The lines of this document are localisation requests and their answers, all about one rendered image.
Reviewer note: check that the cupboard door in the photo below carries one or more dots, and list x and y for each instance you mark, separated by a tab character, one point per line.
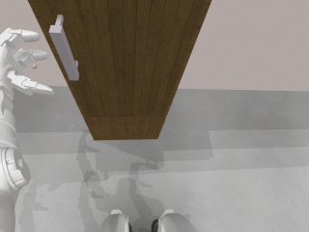
130	52

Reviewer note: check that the robot left forearm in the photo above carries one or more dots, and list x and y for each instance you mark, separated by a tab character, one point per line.
7	119

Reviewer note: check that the handle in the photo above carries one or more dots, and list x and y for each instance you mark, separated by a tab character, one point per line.
58	36

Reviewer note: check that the robot left hand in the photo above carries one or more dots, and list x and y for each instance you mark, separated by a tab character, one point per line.
9	40

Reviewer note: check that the left robot shin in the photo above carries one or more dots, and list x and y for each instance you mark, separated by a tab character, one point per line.
117	211

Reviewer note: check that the right robot shin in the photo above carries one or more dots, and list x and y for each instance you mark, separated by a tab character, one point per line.
169	211

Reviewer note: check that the robot shin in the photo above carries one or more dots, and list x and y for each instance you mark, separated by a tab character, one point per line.
117	211
169	211

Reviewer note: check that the robot left upper arm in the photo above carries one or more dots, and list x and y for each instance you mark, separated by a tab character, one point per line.
14	174

